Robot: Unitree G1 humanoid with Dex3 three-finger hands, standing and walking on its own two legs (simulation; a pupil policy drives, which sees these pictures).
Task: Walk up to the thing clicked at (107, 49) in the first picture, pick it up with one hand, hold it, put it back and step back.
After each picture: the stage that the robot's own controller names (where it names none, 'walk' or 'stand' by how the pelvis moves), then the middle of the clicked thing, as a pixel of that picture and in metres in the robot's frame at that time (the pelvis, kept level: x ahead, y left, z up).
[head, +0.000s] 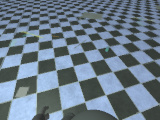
stand; (107, 49) +1.56 -0.39 -0.72
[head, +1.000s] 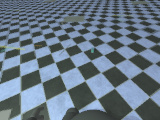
walk; (92, 50) +1.48 +0.05 -0.70
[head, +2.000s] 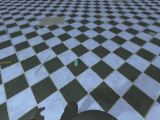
walk; (76, 62) +0.98 +0.30 -0.71
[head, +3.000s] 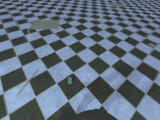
walk; (69, 80) +0.62 +0.24 -0.70
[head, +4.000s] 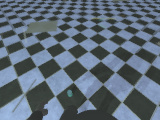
walk; (69, 93) +0.39 +0.23 -0.70
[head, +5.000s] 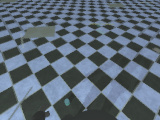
stand; (67, 102) +0.31 +0.24 -0.72
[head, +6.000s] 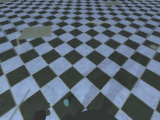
stand; (66, 102) +0.29 +0.24 -0.72
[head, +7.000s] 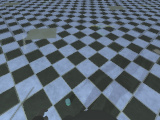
stand; (68, 102) +0.33 +0.23 -0.73
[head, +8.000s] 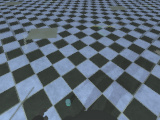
stand; (68, 102) +0.32 +0.23 -0.73
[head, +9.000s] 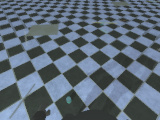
go down; (68, 99) +0.33 +0.22 -0.72
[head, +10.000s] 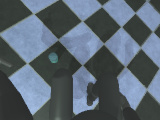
go down; (53, 58) +0.42 +0.25 -0.29
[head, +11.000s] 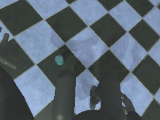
close in; (59, 60) +0.42 +0.24 -0.31
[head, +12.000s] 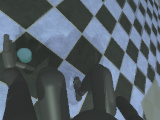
close in; (25, 56) +0.40 +0.29 -0.22
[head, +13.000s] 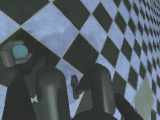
close; (20, 53) +0.40 +0.29 -0.23
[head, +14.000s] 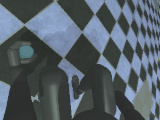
lift; (26, 53) +0.39 +0.28 -0.23
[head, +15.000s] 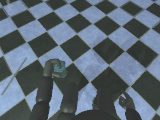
lift; (60, 70) +0.33 +0.20 -0.02
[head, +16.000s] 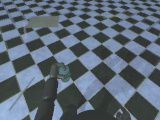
hold; (64, 74) +0.33 +0.18 +0.00
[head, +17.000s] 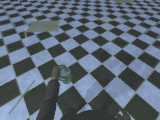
hold; (66, 75) +0.32 +0.17 +0.00
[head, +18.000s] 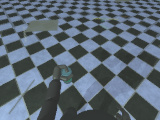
crouch; (66, 75) +0.33 +0.16 +0.00
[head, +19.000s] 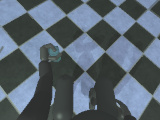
crouch; (55, 54) +0.45 +0.22 -0.10
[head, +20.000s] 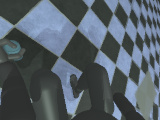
lower; (14, 51) +0.42 +0.30 -0.23
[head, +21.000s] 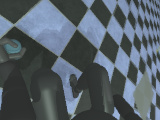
lower; (14, 50) +0.42 +0.30 -0.23
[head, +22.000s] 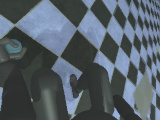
lower; (15, 50) +0.42 +0.30 -0.23
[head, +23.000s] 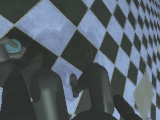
lower; (14, 49) +0.43 +0.30 -0.23
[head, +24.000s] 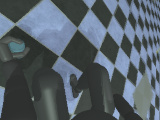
draw back; (18, 49) +0.42 +0.29 -0.23
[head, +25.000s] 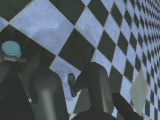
withdraw; (12, 50) +0.42 +0.29 -0.23
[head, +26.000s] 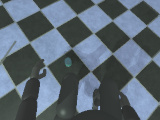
walk; (68, 62) +0.45 +0.21 -0.36
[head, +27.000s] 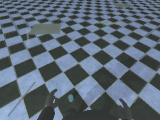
stand; (70, 98) +0.36 +0.18 -0.66
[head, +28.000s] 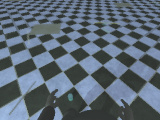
stand; (70, 97) +0.37 +0.20 -0.67
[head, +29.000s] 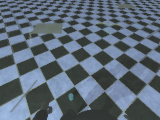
stand; (71, 96) +0.37 +0.19 -0.69
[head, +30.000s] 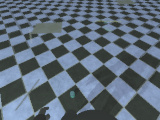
walk; (72, 94) +0.39 +0.20 -0.72
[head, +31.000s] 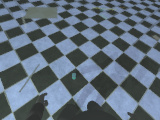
walk; (73, 76) +0.58 +0.15 -0.70
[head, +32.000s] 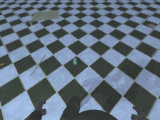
walk; (75, 61) +0.90 +0.29 -0.69
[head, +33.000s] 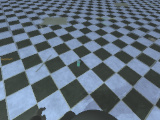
stand; (78, 63) +1.02 +0.20 -0.71
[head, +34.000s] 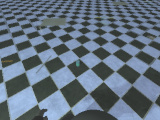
stand; (77, 63) +1.03 +0.21 -0.73
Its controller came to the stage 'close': yes
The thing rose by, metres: 0.71
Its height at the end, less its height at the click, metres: +0.00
